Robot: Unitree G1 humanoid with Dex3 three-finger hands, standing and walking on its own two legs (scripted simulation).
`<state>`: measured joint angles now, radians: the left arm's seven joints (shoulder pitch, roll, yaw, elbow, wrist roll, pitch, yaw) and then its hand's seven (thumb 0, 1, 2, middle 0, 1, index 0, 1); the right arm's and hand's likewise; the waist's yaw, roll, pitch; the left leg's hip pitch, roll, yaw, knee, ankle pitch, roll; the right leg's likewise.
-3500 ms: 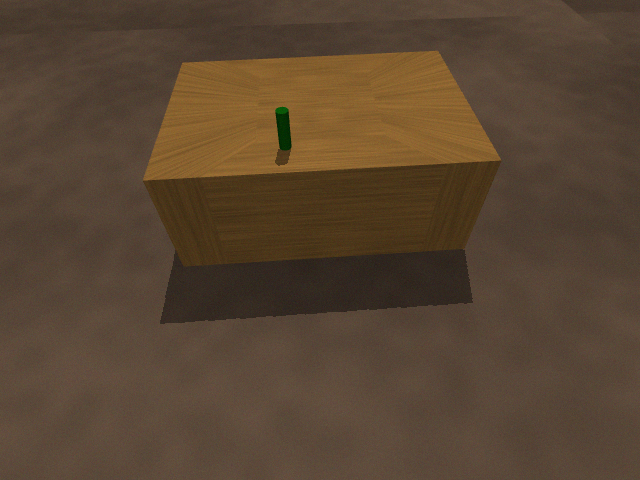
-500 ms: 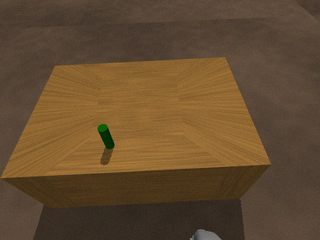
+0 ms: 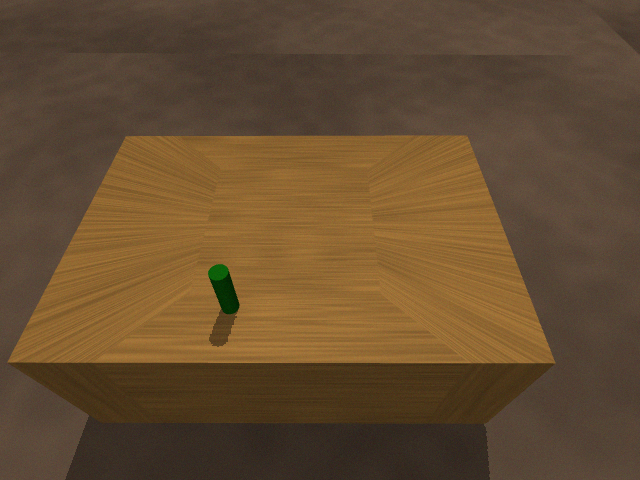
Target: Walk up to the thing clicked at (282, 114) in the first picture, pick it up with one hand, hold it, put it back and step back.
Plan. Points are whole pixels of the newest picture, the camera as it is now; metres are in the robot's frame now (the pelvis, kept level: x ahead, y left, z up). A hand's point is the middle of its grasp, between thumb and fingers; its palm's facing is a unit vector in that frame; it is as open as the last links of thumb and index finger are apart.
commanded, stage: walk up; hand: left
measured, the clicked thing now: (224, 290) +0.53 +0.23 -0.25
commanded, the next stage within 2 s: stand in 1.00 s
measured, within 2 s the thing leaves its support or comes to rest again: neither
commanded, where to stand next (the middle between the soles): +0.07 +0.02 m, yaw -1 degrees
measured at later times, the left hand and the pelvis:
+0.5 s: hand out of the picture +0.09 +0.26 -0.14, palm faces +0.00 -0.93 -0.36, open 7.4 cm; pelvis +0.01 +0.00 +0.01, yaw +0 degrees
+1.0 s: hand out of the picture +0.11 +0.25 -0.14, palm faces -0.01 -0.94 -0.35, open 7.4 cm; pelvis +0.02 +0.00 +0.01, yaw +0 degrees
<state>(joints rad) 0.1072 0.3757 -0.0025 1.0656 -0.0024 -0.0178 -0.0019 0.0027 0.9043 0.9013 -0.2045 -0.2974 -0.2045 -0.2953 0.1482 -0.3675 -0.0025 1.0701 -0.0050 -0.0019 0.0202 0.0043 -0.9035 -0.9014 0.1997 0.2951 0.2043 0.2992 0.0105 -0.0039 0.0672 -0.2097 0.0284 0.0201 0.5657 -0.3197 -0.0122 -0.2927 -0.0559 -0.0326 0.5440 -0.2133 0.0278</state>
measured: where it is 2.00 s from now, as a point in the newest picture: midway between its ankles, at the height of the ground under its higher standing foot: outside the picture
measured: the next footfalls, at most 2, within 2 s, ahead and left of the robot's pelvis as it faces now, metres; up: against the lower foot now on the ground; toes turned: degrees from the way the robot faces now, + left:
none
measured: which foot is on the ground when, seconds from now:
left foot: down 0.00-1.00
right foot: down 0.00-1.00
